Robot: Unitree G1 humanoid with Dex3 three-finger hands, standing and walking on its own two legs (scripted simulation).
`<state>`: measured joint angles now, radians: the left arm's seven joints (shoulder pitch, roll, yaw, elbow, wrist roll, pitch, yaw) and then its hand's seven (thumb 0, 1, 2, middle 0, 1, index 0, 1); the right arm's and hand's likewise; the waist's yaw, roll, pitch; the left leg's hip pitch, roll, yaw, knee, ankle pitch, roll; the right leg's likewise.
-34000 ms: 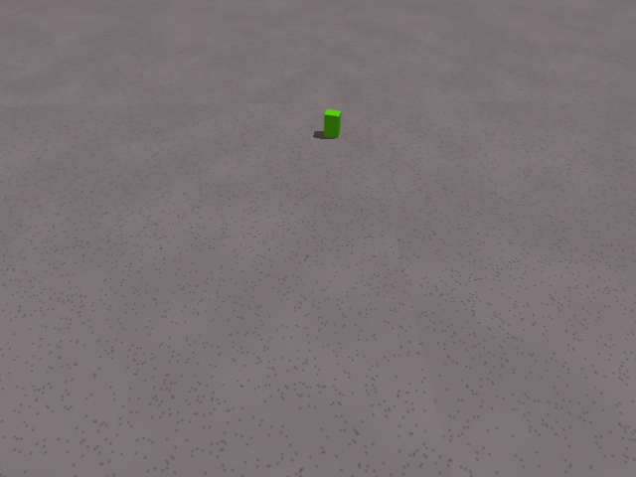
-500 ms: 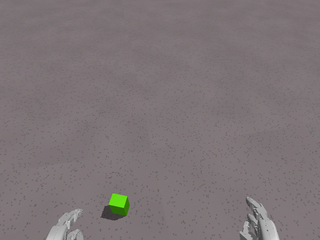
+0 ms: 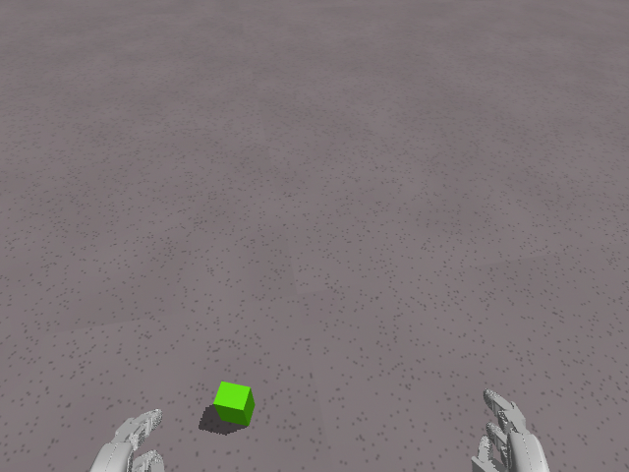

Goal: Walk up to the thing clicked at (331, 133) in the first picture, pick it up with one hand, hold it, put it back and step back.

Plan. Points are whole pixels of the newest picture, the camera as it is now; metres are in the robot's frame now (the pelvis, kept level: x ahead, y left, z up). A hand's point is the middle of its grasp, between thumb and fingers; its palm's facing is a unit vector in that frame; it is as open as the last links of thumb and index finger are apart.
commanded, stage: stand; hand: left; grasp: from the side
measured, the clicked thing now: (235, 404) +0.45 +0.20 -0.65
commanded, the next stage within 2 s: none
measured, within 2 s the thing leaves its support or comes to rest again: neither
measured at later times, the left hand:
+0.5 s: hand out of the picture +0.12 +0.23 -0.10, palm faces +0.02 -0.94 -0.33, open 7.4 cm
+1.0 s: hand out of the picture +0.03 +0.24 -0.10, palm faces +0.05 -0.94 -0.32, open 7.4 cm
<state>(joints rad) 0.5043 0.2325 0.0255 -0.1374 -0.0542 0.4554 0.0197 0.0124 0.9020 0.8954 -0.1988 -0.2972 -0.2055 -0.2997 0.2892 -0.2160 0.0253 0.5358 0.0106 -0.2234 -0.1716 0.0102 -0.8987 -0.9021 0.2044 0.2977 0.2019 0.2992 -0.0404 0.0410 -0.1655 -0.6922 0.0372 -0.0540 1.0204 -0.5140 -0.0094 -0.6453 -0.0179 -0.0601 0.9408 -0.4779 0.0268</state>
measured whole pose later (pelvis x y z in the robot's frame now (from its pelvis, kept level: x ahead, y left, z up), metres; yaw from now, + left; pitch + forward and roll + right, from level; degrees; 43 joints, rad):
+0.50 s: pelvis -0.01 +0.00 +0.02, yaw +0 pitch +2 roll +0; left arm 0.23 0.29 0.03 0.60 0.05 0.09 0.03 0.01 0.90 0.90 -0.20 -0.30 -0.21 -0.30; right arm 0.18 -0.28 -0.03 0.82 -0.06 -0.05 -0.01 0.01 -0.90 -0.90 0.21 0.30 0.20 0.30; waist 0.02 -0.02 0.01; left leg -0.44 -0.01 -0.01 0.82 -0.42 0.01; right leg -0.43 -0.06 -0.02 0.81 -0.42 0.03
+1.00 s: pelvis -0.01 +0.00 +0.06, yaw +1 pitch -4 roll +0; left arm 0.19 0.28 0.04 1.10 0.03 0.02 0.03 0.01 0.90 0.90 -0.20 -0.30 -0.21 -0.30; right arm 0.17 -0.27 -0.04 1.08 -0.03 0.00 -0.02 0.00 -0.90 -0.90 0.20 0.30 0.20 0.30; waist 0.02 0.01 0.06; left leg -0.13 -0.01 -0.02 0.43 -0.23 0.00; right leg -0.12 -0.06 -0.04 0.42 -0.23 0.04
